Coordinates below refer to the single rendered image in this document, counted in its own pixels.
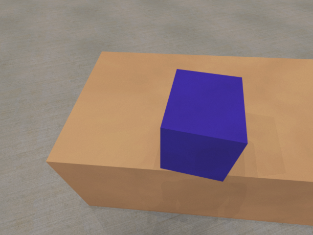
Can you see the pedestal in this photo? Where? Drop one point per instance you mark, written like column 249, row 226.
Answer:
column 109, row 148

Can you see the carton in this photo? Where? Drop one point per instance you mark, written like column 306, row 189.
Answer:
column 203, row 131

